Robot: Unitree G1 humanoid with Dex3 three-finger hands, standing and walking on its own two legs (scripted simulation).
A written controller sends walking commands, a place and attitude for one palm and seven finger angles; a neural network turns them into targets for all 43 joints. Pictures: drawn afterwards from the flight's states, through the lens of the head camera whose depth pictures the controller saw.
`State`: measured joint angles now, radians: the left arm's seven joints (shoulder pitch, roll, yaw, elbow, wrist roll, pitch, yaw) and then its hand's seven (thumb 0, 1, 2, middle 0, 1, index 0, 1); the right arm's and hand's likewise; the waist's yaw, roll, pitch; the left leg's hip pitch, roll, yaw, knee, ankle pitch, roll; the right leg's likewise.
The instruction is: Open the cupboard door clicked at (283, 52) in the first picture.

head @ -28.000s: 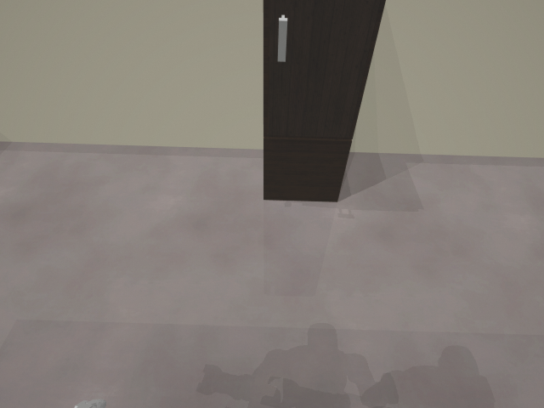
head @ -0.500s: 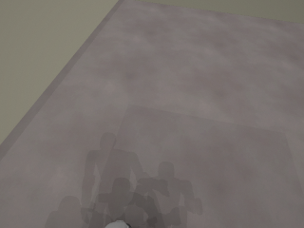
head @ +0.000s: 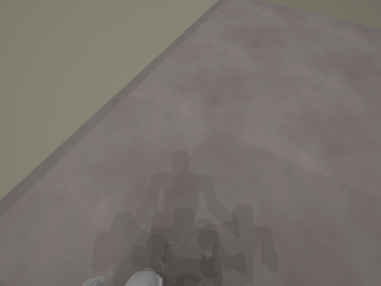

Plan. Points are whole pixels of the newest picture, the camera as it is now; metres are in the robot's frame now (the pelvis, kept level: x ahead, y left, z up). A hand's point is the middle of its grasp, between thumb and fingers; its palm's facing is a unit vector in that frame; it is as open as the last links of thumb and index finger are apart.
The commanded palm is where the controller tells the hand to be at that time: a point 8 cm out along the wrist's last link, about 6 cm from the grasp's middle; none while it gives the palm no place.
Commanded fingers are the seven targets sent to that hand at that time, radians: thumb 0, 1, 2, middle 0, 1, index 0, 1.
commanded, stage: turn to face it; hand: left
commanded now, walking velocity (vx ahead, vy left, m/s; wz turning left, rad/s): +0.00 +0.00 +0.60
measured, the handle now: out of the picture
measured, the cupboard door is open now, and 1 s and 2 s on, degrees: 46 46 46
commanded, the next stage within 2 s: none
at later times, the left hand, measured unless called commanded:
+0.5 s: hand out of the picture +0.10 +0.19 -0.16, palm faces +0.30 -0.91 -0.30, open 7.4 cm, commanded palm none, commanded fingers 0.00 0.90 0.90 -0.20 -0.30 -0.20 -0.30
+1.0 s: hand out of the picture +0.04 +0.20 -0.17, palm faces +0.60 -0.76 -0.25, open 7.4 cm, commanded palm none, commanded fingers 0.00 0.90 0.90 -0.20 -0.30 -0.20 -0.30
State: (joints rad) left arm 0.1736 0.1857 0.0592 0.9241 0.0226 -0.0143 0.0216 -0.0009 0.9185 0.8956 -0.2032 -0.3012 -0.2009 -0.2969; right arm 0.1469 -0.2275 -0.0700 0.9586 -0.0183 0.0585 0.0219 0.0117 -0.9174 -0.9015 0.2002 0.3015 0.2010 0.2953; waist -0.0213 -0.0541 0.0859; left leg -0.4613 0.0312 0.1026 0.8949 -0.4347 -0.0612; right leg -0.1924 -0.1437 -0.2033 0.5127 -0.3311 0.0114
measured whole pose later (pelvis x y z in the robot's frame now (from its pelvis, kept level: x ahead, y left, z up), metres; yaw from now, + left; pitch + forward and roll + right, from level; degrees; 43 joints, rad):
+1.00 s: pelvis +0.09 -0.04 +0.00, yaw +35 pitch +1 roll -1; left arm 0.14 0.26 0.08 0.89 0.01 0.06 0.01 0.01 0.91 0.90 -0.20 -0.30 -0.20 -0.30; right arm 0.15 -0.22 -0.05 0.90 -0.03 0.04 0.01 0.01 -0.91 -0.90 0.20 0.30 0.21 0.30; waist 0.00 -0.03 0.10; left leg -0.30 -0.01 -0.03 0.53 -0.25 0.02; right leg -0.47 -0.09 -0.01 1.01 -0.43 0.09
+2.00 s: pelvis +0.16 -0.05 -0.01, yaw +73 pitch +1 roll +1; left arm 0.16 0.20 0.05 0.86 0.02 0.02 0.03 0.01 0.91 0.90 -0.20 -0.30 -0.20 -0.30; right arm 0.16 -0.25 -0.09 0.93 -0.02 0.08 0.02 0.01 -0.91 -0.90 0.20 0.30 0.20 0.30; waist -0.04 0.02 0.11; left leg -0.51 -0.03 -0.02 1.09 -0.47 -0.05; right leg -0.23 -0.08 -0.09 0.55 -0.34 0.01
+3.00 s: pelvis +0.17 +0.00 -0.01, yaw +104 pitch +0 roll +0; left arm 0.24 0.23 0.07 1.00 0.01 0.07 0.01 0.01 0.91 0.90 -0.20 -0.30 -0.20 -0.30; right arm 0.11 -0.18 -0.03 0.94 -0.03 0.02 -0.01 0.01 -0.91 -0.90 0.20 0.30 0.20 0.30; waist 0.03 -0.06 0.09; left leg -0.27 -0.01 0.04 0.58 -0.31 0.04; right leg -0.39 -0.10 -0.06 1.00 -0.52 0.06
